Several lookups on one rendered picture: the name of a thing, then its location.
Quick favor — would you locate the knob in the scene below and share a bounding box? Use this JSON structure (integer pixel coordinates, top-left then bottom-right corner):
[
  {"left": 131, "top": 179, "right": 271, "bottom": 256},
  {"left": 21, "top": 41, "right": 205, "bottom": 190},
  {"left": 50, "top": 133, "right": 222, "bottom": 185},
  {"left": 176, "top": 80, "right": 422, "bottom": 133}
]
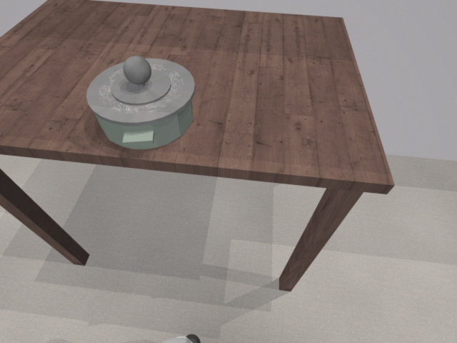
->
[{"left": 123, "top": 56, "right": 151, "bottom": 84}]

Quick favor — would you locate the lid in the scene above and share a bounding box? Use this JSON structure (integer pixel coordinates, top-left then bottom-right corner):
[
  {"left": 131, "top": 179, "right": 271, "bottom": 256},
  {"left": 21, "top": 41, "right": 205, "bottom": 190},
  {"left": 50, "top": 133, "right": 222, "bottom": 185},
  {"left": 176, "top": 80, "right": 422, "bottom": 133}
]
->
[{"left": 86, "top": 59, "right": 195, "bottom": 126}]

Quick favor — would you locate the pot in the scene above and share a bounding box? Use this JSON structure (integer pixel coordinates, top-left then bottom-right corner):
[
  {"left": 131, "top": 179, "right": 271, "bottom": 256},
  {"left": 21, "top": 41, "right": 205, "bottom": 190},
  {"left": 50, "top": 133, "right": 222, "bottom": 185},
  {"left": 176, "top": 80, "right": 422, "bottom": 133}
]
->
[{"left": 96, "top": 101, "right": 193, "bottom": 149}]

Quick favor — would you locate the table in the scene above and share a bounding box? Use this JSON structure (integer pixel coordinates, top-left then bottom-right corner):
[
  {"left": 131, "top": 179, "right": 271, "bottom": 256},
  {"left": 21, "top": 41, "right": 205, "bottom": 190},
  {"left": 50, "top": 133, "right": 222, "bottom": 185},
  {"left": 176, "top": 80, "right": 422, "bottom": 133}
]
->
[{"left": 0, "top": 0, "right": 395, "bottom": 292}]

